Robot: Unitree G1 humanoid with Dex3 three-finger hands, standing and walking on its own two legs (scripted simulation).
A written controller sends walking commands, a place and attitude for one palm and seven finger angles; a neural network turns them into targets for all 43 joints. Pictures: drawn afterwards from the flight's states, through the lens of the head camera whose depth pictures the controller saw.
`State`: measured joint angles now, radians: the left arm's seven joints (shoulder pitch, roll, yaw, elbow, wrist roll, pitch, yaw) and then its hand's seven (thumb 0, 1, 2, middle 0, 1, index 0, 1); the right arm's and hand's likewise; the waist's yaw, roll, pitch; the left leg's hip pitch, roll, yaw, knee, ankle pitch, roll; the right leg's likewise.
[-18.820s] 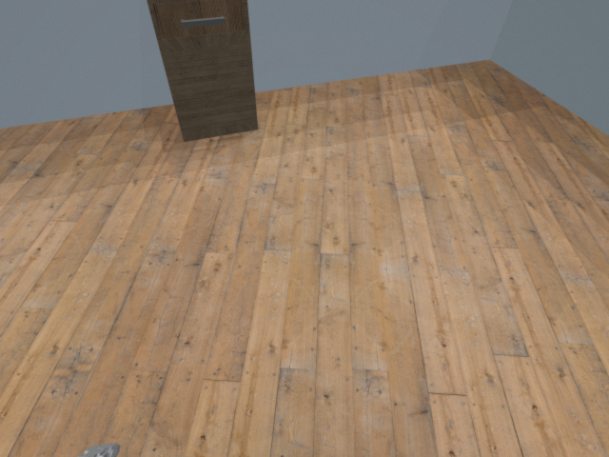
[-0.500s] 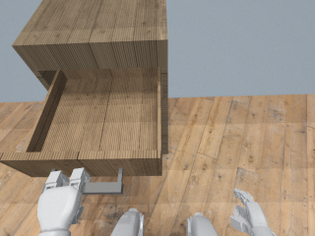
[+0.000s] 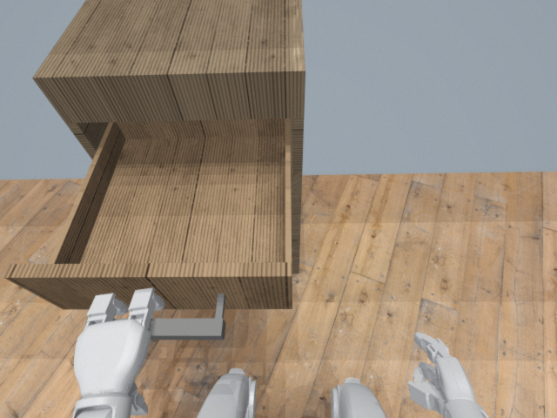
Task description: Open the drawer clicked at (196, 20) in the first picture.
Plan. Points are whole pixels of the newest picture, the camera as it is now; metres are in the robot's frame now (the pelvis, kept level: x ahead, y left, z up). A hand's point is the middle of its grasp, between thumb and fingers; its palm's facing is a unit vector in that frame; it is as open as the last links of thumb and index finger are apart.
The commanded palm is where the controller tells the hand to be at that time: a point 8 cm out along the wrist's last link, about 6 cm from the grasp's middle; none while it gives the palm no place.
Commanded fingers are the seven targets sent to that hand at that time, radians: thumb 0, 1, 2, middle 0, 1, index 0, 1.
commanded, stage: lift the hand off the handle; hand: left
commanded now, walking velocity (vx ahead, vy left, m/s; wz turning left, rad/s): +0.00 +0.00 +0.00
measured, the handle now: (158, 314) +0.26 +0.20 -0.02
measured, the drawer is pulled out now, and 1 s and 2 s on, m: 0.30 0.30 0.30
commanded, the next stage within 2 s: none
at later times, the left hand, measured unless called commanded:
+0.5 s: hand (125, 347) +0.21 +0.23 -0.01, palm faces -0.02 -0.09 -1.00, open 13.6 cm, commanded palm +0.19 +0.23 +0.04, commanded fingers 0.00 -0.50 0.30 -0.30 -1.20 -0.30 -1.20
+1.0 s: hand (109, 347) +0.20 +0.23 +0.03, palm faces -0.01 -0.09 -1.00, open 13.8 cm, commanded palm +0.19 +0.22 +0.08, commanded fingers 0.00 -0.50 0.30 -0.30 -1.20 -0.30 -1.20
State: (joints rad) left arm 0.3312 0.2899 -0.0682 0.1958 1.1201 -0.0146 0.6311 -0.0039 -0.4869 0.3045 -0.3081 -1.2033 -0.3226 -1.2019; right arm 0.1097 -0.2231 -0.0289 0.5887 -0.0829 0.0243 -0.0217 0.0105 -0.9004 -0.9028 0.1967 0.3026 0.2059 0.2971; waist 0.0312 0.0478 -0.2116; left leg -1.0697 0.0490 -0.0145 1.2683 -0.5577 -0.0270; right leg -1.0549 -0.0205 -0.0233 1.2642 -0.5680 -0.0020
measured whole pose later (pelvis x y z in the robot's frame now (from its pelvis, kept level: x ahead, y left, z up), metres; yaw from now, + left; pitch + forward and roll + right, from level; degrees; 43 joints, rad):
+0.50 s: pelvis +0.01 +0.01 +0.02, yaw -1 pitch +18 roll -1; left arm 0.40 0.30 -0.09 0.12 1.09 0.01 0.60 0.00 -0.49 0.30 -0.32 -1.20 -0.37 -1.21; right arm 0.14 -0.23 -0.03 0.57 -0.08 0.03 -0.01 0.01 -0.90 -0.90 0.20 0.30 0.21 0.30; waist 0.02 0.05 -0.20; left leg -0.95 0.05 0.00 1.17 -0.54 -0.02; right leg -0.93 -0.01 -0.02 1.15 -0.54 0.01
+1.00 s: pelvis +0.02 +0.01 +0.04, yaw -1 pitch +14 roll -1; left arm 0.50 0.31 -0.08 0.01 1.07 0.02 0.56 0.00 -0.49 0.30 -0.32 -1.20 -0.32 -1.20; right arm 0.16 -0.22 -0.01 0.52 -0.07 0.06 0.02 0.01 -0.90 -0.90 0.20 0.30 0.21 0.30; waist 0.04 0.06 -0.18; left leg -0.79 0.05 0.01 1.06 -0.51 -0.02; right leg -0.78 -0.01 -0.01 1.05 -0.51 0.01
